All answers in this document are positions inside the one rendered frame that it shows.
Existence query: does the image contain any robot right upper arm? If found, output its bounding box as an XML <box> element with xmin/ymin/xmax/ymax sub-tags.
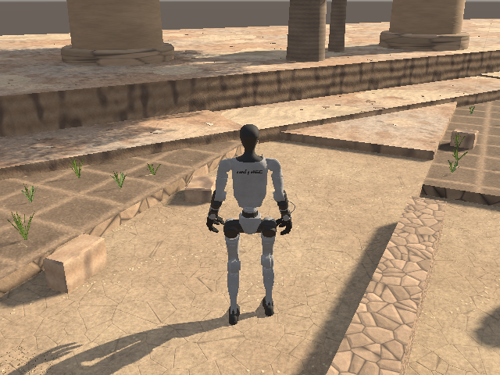
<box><xmin>266</xmin><ymin>158</ymin><xmax>285</xmax><ymax>202</ymax></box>

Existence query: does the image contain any left robot hand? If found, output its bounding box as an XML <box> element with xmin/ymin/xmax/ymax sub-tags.
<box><xmin>206</xmin><ymin>216</ymin><xmax>224</xmax><ymax>233</ymax></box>

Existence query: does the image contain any humanoid robot head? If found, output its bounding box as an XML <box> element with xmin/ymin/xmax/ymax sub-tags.
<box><xmin>236</xmin><ymin>124</ymin><xmax>263</xmax><ymax>163</ymax></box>

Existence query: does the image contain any robot right forearm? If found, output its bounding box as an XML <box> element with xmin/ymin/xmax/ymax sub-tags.
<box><xmin>277</xmin><ymin>190</ymin><xmax>291</xmax><ymax>221</ymax></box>

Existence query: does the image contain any right robot foot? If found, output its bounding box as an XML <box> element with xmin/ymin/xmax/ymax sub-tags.
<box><xmin>262</xmin><ymin>296</ymin><xmax>274</xmax><ymax>316</ymax></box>

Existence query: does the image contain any robot left forearm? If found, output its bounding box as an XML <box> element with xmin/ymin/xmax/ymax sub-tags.
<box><xmin>208</xmin><ymin>190</ymin><xmax>222</xmax><ymax>220</ymax></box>

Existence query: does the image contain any right robot hand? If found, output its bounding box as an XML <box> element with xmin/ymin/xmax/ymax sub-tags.
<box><xmin>276</xmin><ymin>218</ymin><xmax>292</xmax><ymax>235</ymax></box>

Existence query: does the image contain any robot left upper arm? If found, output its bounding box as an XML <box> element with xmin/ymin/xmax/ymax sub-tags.
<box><xmin>214</xmin><ymin>158</ymin><xmax>234</xmax><ymax>202</ymax></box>

